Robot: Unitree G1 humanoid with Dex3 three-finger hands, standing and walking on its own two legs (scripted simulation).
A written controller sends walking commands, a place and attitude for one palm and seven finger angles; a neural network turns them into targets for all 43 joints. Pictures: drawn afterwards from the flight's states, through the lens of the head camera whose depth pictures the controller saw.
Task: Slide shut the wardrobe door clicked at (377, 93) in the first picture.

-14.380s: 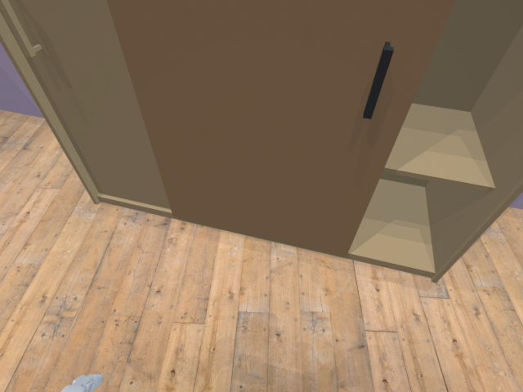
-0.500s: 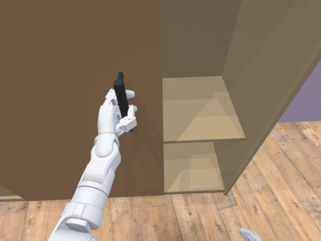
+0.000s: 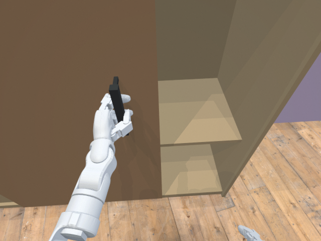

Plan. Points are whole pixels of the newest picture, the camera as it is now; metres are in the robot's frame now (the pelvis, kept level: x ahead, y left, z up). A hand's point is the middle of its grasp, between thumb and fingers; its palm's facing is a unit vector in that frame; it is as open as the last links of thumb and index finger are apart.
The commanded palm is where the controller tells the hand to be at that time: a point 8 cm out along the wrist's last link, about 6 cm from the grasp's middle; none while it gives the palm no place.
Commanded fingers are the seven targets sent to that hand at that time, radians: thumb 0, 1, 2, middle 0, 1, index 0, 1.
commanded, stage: grip the handle and tug to test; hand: left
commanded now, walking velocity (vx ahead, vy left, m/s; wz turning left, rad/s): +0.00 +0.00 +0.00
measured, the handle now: (120, 107) +0.44 +0.12 +0.10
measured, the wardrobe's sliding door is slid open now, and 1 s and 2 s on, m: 0.37 0.36 0.19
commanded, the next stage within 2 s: tug the door sideways, standing still in 0.06 s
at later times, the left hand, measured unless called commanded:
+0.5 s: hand (128, 118) +0.39 +0.09 +0.10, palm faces +0.03 -1.00 -0.06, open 5.5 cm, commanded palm +0.38 +0.12 +0.11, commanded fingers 0.00 0.90 0.90 -0.45 -1.40 -0.45 -1.40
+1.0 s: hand (131, 118) +0.39 +0.08 +0.10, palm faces +0.11 -0.98 -0.13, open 5.7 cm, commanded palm +0.38 +0.07 +0.11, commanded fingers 0.00 0.90 0.90 -0.45 -1.40 -0.45 -1.40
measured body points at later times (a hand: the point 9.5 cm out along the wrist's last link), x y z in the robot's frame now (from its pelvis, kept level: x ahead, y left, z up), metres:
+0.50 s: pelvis +0.05 +0.01 +0.00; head +0.09 -0.01 +0.45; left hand +0.39 +0.14 +0.11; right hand +0.22 -0.21 -0.11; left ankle -0.03 +0.10 -0.73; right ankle -0.06 -0.07 -0.72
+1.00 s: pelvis +0.04 -0.05 +0.00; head +0.09 -0.07 +0.45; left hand +0.38 +0.13 +0.11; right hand +0.24 -0.25 -0.13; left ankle -0.01 +0.09 -0.73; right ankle +0.08 -0.13 -0.71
